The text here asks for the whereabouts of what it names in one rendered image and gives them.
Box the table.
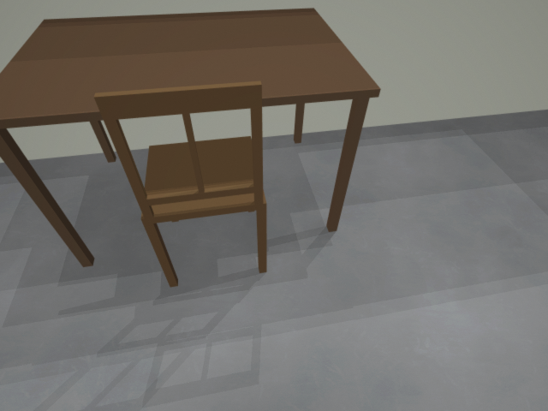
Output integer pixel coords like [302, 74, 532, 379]
[0, 8, 381, 267]

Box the chair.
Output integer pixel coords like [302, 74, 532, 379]
[94, 81, 267, 287]

